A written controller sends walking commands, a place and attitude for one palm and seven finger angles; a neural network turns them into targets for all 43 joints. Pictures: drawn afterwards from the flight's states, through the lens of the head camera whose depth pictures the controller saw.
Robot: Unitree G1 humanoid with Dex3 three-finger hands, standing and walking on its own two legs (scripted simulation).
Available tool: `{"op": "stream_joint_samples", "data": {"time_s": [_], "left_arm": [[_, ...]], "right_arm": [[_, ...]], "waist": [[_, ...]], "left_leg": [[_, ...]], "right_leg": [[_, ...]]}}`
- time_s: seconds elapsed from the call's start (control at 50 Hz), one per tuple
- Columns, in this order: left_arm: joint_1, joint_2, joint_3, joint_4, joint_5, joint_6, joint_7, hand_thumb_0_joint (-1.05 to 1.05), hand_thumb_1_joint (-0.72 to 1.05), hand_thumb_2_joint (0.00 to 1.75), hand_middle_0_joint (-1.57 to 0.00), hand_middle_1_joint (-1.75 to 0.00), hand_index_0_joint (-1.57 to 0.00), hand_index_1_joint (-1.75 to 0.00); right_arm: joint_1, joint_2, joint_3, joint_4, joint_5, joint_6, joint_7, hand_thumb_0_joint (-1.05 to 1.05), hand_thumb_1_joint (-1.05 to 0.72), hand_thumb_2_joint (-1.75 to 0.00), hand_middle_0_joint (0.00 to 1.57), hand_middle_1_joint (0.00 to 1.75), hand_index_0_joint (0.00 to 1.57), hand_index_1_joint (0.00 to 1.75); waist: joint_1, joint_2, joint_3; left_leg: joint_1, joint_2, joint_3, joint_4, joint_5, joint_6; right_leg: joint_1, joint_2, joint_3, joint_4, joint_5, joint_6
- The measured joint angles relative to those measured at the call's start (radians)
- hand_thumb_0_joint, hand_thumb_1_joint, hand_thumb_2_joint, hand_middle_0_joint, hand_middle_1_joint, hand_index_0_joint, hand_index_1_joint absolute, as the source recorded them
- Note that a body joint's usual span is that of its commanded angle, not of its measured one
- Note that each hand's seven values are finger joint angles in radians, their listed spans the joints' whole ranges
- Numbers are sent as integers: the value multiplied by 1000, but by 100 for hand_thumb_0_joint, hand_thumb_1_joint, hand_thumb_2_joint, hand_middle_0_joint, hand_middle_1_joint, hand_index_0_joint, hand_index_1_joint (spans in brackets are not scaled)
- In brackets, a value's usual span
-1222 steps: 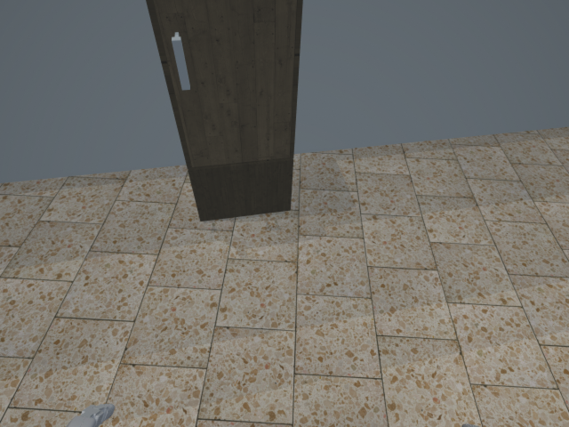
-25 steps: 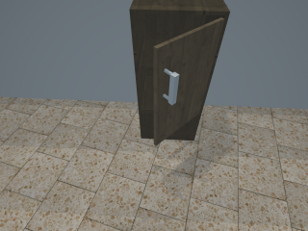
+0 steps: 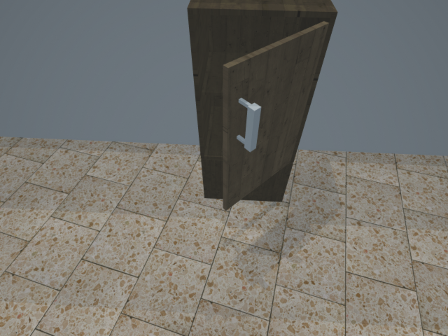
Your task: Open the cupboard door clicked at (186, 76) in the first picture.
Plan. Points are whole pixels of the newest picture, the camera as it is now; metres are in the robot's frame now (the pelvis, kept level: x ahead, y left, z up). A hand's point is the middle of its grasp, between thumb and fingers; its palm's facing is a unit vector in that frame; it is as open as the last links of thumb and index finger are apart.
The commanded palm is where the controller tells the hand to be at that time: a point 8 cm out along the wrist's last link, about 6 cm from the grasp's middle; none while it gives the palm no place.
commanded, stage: look to check the result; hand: left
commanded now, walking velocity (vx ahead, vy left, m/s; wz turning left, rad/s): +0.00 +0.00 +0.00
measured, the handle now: (246, 124) +0.63 -0.02 +0.00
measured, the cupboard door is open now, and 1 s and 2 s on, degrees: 44 44 44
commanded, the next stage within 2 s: walk to a spot facing it in 0.28 s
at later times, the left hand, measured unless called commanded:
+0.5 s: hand out of the picture +0.01 +0.16 -0.18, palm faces +0.04 -0.98 -0.19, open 7.4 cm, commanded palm none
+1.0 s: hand out of the picture +0.09 +0.15 -0.16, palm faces -0.15 -0.94 -0.30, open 7.4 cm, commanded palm none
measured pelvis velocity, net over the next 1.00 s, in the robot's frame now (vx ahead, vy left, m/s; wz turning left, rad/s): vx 0.01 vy -0.05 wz -0.25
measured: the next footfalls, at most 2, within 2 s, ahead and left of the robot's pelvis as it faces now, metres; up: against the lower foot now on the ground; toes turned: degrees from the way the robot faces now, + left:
left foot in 1.40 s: +0.13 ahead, +0.09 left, +0.00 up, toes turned -30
right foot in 1.80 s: +0.00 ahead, -0.14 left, +0.00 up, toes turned -49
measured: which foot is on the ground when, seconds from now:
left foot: down 0.00-0.84, up 0.86-1.00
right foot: down 0.00-1.00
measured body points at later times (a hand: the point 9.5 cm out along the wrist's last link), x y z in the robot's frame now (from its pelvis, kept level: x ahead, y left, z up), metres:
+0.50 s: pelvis +0.01 -0.01 +0.00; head +0.03 -0.01 +0.45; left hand +0.01 +0.21 -0.16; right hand +0.00 -0.22 -0.16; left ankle +0.01 +0.10 -0.74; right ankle +0.02 -0.12 -0.74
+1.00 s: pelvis +0.01 -0.05 +0.00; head +0.07 -0.09 +0.44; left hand +0.10 +0.20 -0.14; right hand +0.04 -0.31 -0.17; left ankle +0.00 +0.11 -0.66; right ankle +0.00 -0.12 -0.74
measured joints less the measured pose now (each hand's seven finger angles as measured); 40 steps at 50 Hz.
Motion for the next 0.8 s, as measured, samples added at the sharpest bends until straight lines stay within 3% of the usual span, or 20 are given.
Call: {"op": "stream_joint_samples", "data": {"time_s": [0.46,0.7,0.8], "left_arm": [[-26,10,1,-5,-2,-2,-3,1,90,90,-20,-30,-20,-30],[-42,39,56,-82,12,54,-31,1,90,90,-20,-30,-20,-30],[-63,59,73,-128,15,64,-42,1,90,90,-20,-30,-20,-30]], "right_arm": [[-15,-10,1,12,-1,0,-2,1,-91,-90,20,29,20,30],[-59,-32,-42,-75,-3,24,-15,1,-91,-90,20,29,20,30],[-67,-65,-57,-107,-11,24,-15,1,-91,-90,20,29,20,30]], "waist": [[1,-4,10],[11,-14,42],[21,5,57]], "left_leg": [[15,8,-8,-16,-3,-10],[-54,46,85,111,-78,-17],[-56,74,127,164,-116,-33]], "right_leg": [[17,9,-8,-17,-6,-8],[-111,43,84,144,-58,-20],[-153,36,56,307,-191,-14]]}}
